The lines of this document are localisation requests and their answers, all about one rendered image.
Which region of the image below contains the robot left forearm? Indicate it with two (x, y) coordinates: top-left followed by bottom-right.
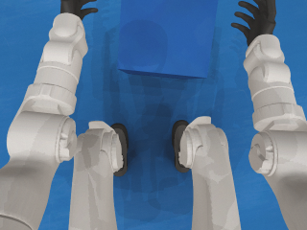
(7, 12), (88, 155)

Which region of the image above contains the left robot shin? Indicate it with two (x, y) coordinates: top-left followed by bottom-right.
(73, 121), (124, 172)

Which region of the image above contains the robot right forearm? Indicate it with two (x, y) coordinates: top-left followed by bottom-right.
(243, 34), (307, 132)

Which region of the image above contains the robot right hand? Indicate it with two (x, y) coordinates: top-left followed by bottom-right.
(230, 0), (276, 46)

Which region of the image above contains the carton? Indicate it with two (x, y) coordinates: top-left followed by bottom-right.
(117, 0), (219, 80)

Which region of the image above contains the right robot upper arm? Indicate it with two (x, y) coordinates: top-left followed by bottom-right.
(248, 129), (307, 230)

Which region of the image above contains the robot left hand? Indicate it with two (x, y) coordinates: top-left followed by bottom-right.
(60, 0), (98, 21)

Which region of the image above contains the left robot upper arm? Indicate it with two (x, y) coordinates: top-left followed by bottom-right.
(0, 110), (77, 230)

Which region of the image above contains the right robot foot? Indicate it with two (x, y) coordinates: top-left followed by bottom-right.
(172, 120), (190, 173)

